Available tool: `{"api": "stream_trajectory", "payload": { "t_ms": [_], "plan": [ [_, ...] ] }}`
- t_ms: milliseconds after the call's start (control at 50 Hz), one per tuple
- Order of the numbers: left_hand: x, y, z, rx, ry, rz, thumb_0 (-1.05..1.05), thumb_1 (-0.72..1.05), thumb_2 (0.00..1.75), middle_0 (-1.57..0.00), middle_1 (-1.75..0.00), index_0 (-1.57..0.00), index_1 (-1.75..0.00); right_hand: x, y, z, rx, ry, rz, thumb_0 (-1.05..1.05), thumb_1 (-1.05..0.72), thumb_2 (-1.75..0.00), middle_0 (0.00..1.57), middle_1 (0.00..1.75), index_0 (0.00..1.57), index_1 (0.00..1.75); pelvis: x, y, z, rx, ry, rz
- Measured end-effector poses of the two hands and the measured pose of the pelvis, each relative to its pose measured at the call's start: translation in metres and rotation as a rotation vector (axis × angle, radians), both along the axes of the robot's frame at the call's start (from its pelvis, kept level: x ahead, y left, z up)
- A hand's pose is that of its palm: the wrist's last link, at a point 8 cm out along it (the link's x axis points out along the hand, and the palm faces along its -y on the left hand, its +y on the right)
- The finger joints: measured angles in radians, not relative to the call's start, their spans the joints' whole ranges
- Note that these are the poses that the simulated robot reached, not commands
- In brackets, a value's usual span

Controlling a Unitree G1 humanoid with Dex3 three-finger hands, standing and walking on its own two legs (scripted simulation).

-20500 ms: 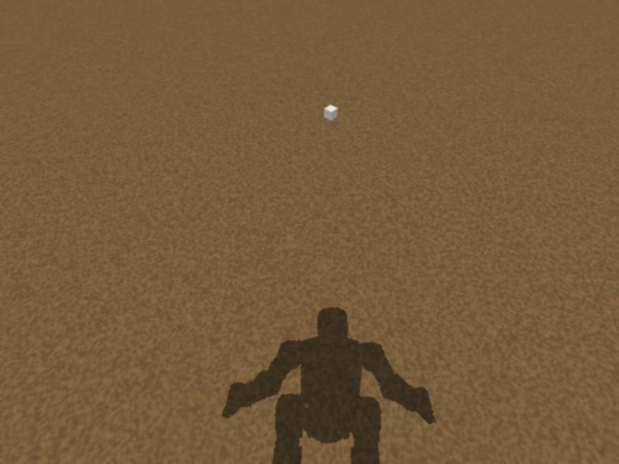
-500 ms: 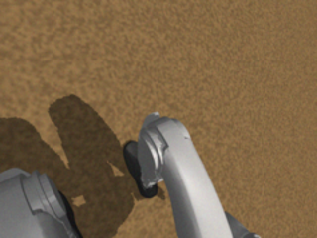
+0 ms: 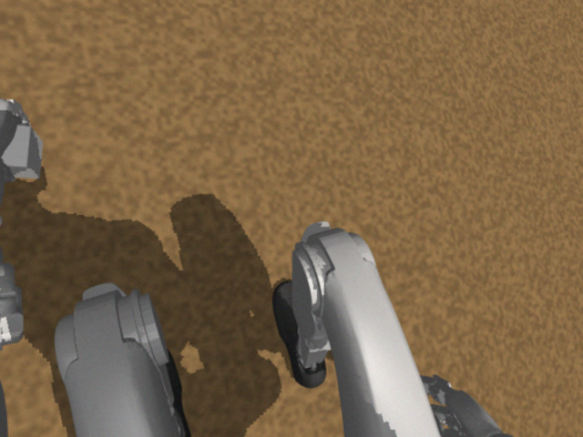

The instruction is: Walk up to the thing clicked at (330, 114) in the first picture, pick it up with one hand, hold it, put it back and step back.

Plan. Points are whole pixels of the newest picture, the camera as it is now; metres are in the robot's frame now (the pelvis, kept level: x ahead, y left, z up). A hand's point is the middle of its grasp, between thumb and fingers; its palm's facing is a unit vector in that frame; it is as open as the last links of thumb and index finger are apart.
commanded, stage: settle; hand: left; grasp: from above
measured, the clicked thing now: (10, 151) +0.51 +0.28 -0.22
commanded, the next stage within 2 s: lift in 0.22 s
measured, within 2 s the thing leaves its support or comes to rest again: neither
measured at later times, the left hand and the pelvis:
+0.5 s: hand out of the picture +0.49 +0.28 -0.13, palm faces -0.46 -0.04 -0.89, open 8.1 cm; pelvis -0.01 -0.01 +0.02, yaw +3 degrees
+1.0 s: hand out of the picture +0.41 +0.30 +0.01, palm faces -0.46 -0.08 -0.89, open 8.1 cm; pelvis -0.01 +0.00 +0.11, yaw +7 degrees
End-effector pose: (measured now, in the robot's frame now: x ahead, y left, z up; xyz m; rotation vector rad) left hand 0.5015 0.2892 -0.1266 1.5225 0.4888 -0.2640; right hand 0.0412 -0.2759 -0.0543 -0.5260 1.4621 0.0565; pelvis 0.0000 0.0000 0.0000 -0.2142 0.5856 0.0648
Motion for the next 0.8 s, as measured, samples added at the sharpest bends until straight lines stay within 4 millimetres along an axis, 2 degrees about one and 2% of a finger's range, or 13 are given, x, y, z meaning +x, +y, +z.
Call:
{"api": "stream_trajectory", "payload": {
  "t_ms": [160,420,560,680,800],
  "plan": [
    [-0.003,-0.008,0.019,-0.017,0.007,-0.058,0.10,0.37,0.14,-1.10,-0.40,-0.87,-0.26,0.006,-0.007,-0.003,-0.032,-0.020,-0.007,0.00,-0.91,-0.90,0.20,0.30,0.20,0.30,-0.007,-0.003,0.003,0.017,-0.009,0.015],
    [0.003,-0.009,0.048,0.007,-0.013,-0.046,0.09,0.35,0.16,-1.16,-0.32,-0.89,-0.24,-0.009,-0.002,-0.004,-0.027,-0.001,-0.083,0.00,-0.91,-0.90,0.20,0.30,0.20,0.30,-0.008,-0.006,0.013,0.037,0.019,0.021],
    [-0.007,-0.007,0.066,-0.021,0.017,-0.009,0.09,0.36,0.15,-1.15,-0.32,-0.88,-0.26,-0.013,0.002,0.001,-0.014,0.015,-0.131,0.00,-0.91,-0.90,0.20,0.30,0.21,0.30,-0.006,-0.005,0.027,0.046,0.040,0.028],
    [-0.025,-0.001,0.091,-0.028,0.035,-0.012,0.08,0.36,0.15,-1.14,-0.34,-0.87,-0.26,-0.003,-0.002,0.010,-0.013,-0.001,-0.150,0.00,-0.91,-0.90,0.20,0.30,0.21,0.30,-0.006,-0.004,0.043,0.060,0.048,0.037],
    [-0.046,0.005,0.126,-0.049,0.018,-0.021,0.08,0.36,0.17,-1.13,-0.35,-0.86,-0.27,0.022,-0.005,0.023,-0.018,-0.061,-0.140,0.00,-0.91,-0.90,0.20,0.30,0.21,0.30,-0.007,-0.003,0.063,0.073,0.045,0.045]
  ]
}}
